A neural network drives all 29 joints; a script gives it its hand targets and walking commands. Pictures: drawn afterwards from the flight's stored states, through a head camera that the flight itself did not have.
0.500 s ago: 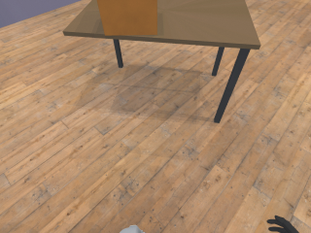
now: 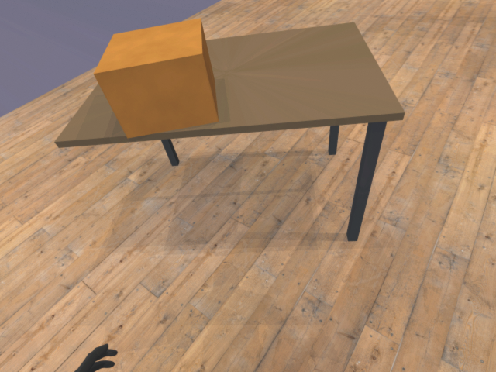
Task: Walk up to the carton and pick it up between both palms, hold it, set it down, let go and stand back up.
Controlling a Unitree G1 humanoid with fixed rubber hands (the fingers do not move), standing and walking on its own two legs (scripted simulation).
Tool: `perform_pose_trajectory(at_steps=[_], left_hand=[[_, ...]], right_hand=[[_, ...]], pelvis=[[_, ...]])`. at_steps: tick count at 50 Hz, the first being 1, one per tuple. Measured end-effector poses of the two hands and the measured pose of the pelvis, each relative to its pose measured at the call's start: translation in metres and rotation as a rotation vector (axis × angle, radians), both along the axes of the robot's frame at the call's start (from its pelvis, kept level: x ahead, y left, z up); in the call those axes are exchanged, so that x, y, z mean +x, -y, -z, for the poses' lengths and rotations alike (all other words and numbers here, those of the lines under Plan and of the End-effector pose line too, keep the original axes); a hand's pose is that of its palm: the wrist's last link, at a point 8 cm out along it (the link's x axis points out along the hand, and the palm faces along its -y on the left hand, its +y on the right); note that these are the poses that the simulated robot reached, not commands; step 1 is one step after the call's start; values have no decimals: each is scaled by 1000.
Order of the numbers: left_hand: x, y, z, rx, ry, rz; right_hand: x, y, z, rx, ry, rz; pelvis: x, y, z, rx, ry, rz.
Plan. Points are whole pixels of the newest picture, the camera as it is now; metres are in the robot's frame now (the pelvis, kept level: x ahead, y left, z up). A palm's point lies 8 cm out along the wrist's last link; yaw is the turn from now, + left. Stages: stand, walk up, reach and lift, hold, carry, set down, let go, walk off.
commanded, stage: walk up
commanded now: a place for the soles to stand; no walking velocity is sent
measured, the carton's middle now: (164, 77) +0.94 +0.30 +0.06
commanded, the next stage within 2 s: none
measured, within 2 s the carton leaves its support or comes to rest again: neither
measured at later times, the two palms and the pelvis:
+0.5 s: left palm (37, 336) +0.23 +0.45 -0.08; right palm (373, 275) +0.30 -0.18 -0.05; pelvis +0.18 +0.12 +0.01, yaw +2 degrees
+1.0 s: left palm (62, 222) +0.46 +0.47 -0.03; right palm (336, 270) +0.35 -0.13 -0.11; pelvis +0.32 +0.17 +0.00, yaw -2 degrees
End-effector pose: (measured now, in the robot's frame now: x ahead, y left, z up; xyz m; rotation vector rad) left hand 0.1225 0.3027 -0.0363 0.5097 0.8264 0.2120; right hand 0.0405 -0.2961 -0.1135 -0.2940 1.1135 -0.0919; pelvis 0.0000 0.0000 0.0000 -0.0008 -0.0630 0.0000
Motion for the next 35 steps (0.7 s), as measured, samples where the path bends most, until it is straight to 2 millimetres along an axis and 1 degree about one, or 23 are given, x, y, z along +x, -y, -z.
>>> perform_pose_trajectory(at_steps=[3, 5, 8, 11, 14, 16, 20, 22, 23, 25, 29, 32, 35], left_hand=[[-9, -8, -9, 6, -47, -37], [-15, -17, -14, 16, -84, -58], [-19, -33, -18, 29, -133, -81], [-13, -53, -18, 38, -164, -94], [2, -75, -12, 38, -169, -101], [16, -92, -3, 31, -165, -107], [52, -127, 25, 0, -166, -121], [73, -139, 38, -29, -176, -131], [83, -142, 42, -49, -183, -135], [107, -144, 42, -77, -193, -121], [159, -147, 31, -106, -166, -53], [194, -153, 22, -98, -143, -8], [227, -160, 16, -73, -129, 22]], right_hand=[[51, -4, -15, 4, 82, -41], [81, -5, -23, -3, 121, -65], [117, -10, -31, -15, 146, -77], [145, -22, -36, -22, 141, -91], [173, -40, -40, -31, 131, -115], [193, -54, -41, -44, 125, -128], [236, -85, -44, -92, 130, -140], [252, -99, -50, -114, 152, -140], [258, -105, -54, -122, 168, -128], [263, -114, -64, -129, 186, -90], [256, -122, -79, -157, 151, -27], [248, -125, -81, -173, 111, 16], [241, -129, -76, -166, 78, 55]], pelvis=[[21, -6, -11, 16, 16, 1], [35, -12, -16, 21, 22, -4], [56, -23, -20, 23, 26, -7], [77, -35, -21, 17, 19, -19], [97, -49, -18, 1, 9, -29], [113, -61, -13, -16, 1, -37], [148, -92, 1, -26, -16, -54], [161, -106, 3, 1, -14, -40], [167, -112, 2, -8, -14, -33], [180, -121, -6, -31, -15, -30], [205, -137, -21, -40, -15, -12], [222, -147, -26, -40, -12, 0], [239, -153, -26, -33, -6, 14]])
